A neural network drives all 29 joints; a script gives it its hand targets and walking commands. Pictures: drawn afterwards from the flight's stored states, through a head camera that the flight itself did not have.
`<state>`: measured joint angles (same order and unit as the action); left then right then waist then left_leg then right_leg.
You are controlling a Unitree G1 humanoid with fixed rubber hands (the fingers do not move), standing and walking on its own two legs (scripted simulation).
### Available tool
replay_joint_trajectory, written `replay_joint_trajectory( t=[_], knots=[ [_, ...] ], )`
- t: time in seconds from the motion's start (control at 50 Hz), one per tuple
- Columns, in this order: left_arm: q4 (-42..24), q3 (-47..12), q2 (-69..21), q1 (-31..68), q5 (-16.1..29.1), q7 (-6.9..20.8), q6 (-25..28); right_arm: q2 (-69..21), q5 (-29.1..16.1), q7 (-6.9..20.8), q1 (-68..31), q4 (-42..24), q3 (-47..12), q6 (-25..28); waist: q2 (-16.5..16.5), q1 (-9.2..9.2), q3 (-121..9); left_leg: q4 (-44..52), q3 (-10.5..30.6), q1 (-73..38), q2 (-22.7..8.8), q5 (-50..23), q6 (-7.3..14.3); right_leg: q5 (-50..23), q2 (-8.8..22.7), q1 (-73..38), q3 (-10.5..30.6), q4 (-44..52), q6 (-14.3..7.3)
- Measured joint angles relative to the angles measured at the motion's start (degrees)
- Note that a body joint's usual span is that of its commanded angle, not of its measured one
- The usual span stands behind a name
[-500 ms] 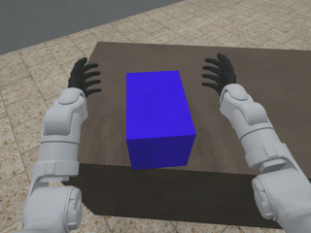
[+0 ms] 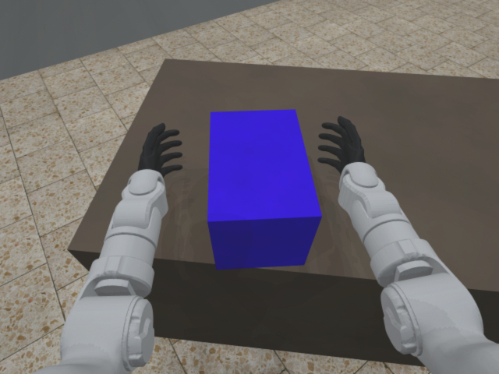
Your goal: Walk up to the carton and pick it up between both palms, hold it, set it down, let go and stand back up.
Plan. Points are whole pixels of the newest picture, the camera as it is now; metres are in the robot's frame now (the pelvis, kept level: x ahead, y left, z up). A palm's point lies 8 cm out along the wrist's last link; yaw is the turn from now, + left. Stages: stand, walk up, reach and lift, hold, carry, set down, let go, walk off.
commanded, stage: reach and lift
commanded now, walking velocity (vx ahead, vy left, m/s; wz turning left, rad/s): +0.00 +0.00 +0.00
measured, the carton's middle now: (256, 187) +0.44 +0.02 +0.02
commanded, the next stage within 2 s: none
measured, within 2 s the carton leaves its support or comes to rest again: neither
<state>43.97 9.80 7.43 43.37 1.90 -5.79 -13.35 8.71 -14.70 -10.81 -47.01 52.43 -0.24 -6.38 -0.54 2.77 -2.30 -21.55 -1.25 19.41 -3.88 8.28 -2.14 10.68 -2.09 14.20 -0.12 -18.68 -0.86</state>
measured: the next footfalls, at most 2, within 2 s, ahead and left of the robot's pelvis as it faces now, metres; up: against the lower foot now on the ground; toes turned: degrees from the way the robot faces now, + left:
none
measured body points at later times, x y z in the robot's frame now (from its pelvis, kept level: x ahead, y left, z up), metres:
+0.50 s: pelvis -0.02 +0.01 -0.01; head +0.02 +0.02 +0.44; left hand +0.42 +0.18 +0.08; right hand +0.44 -0.12 +0.09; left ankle +0.02 +0.14 -0.75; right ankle -0.02 -0.11 -0.75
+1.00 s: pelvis -0.01 +0.01 +0.00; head +0.04 +0.02 +0.45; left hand +0.41 +0.16 +0.08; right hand +0.43 -0.10 +0.09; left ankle +0.02 +0.14 -0.75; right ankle -0.02 -0.11 -0.75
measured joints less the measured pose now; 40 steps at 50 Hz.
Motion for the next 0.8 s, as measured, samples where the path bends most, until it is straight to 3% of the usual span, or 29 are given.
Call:
replay_joint_trajectory(
  t=[0.14, 0.26, 0.58, 0.68, 0.8],
  knots=[
    [9.97, 0.49, -1.67, 2.68, -0.4, -1.63, 9.72, -2.24, 5.45, 0.96, -0.45, 5.12, 4.39, 5.2, 0.34, 0.53, -4.37, -2.8, 0.59, 7.76, -0.17, 0.06, 0.13, 0.07, -0.19, 7.53, -0.5, -2.61, 0.06],
    [17.94, 0.19, -2.71, 6.01, -0.54, -3.05, 15.76, -1.6, 5.33, 2.38, -3.37, 12.24, 4.59, 9.21, 0.37, 1.14, -6.73, -4.88, 0.65, 10.92, -0.19, 0.61, 0.29, 0.56, -0.19, 10.66, -0.51, -4.59, 0.21],
    [24.07, -1.94, -4.0, 10.35, 0.91, -5.76, 17.29, -0.79, 3.08, 2.77, -8.54, 18.95, 5.05, 8.99, -0.87, 0.97, -7.59, -7.15, 0.22, 13.46, -0.26, 0.91, 0.54, 0.99, -0.18, 13.75, -0.07, -7.54, 0.35],
    [23.3, -0.14, -5.85, 10.9, -1.17, -6.17, 17.38, -2.87, 6.13, 2.24, -8.98, 17.96, 8.02, 8.7, -0.65, 0.93, -7.39, -7.43, 0.3, 14.33, -0.2, 0.91, 0.6, 1.03, -0.12, 14.6, -0.16, -7.83, 0.42],
    [19.66, 7.51, -8.54, 10.3, -8.58, -6.31, 16.66, -5.59, 13.09, 1.67, -8.78, 15.42, 14.69, 9.41, -0.35, 0.59, -5.26, -6.06, 0.12, 12.49, -0.08, 0.46, 0.73, 0.43, 0.0, 12.76, -0.03, -6.33, 0.5]
  ],
)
